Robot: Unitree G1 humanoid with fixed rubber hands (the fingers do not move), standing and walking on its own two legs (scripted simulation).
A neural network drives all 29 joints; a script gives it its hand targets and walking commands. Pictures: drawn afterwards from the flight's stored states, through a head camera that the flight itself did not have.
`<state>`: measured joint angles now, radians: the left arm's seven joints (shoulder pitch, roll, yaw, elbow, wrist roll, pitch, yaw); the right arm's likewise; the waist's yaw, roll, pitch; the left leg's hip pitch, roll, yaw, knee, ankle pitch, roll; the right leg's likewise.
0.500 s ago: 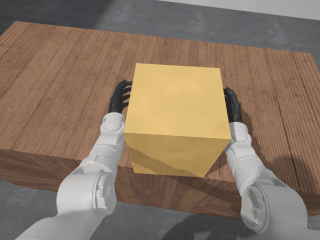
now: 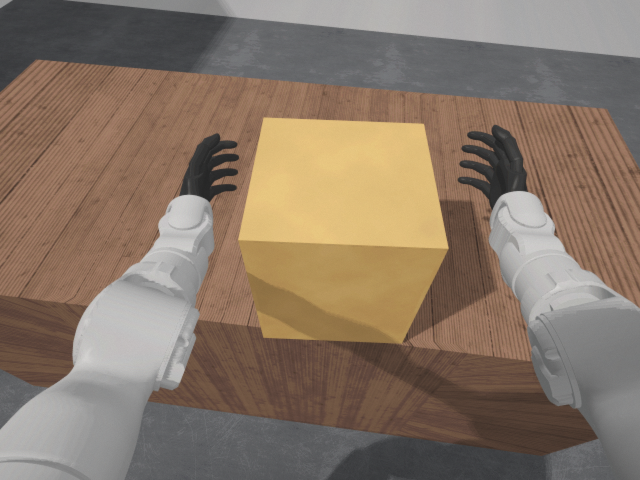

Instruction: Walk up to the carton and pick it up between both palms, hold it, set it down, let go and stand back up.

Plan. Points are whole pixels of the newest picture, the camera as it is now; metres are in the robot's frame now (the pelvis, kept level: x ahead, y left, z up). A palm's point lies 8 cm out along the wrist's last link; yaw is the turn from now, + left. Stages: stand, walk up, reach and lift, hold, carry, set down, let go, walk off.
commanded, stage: set down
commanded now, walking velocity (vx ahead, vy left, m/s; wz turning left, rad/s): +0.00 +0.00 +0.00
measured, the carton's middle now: (337, 238) +0.43 -0.01 +0.03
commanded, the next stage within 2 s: none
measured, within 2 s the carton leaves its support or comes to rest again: neither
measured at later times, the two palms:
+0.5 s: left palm (163, 132) +0.47 +0.19 +0.19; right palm (533, 130) +0.44 -0.22 +0.20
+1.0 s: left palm (169, 175) +0.43 +0.18 +0.16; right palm (523, 179) +0.41 -0.21 +0.16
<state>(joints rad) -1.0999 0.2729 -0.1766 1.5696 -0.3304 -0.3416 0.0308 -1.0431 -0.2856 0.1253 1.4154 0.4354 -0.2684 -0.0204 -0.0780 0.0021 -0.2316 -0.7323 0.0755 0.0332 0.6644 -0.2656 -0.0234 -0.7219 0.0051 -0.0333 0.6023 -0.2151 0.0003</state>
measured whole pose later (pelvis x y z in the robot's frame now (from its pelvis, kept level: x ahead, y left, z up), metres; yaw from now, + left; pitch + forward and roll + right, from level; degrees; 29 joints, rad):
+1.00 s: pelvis +0.00 +0.00 +0.03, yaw -1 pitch +4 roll -1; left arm -0.87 0.28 0.00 1.03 -0.17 0.09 0.00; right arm -0.85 -0.30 0.08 1.06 0.38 0.04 -0.09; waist -0.03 -0.01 -0.08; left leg -0.28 0.06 0.04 0.39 -0.18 -0.03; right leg -0.27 0.01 0.00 0.33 -0.12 0.00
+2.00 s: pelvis +0.03 +0.01 +0.03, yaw +0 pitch -4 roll -1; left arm -0.04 0.20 0.00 0.49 -0.16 -0.15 0.00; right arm -0.01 -0.17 -0.01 0.52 0.20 -0.19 -0.06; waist 0.00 -0.01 0.02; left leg -0.07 0.04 0.03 0.38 -0.23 -0.02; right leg -0.08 0.00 0.01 0.33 -0.18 0.01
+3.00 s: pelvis +0.03 +0.00 +0.03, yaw -1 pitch -5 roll +0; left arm 0.22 0.22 0.00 0.49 -0.05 -0.03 -0.02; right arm 0.21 -0.18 -0.02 0.67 0.04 -0.27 -0.02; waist 0.02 0.01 0.06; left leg -0.02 0.04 0.04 0.35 -0.23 -0.02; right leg -0.05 0.01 0.02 0.33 -0.19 0.01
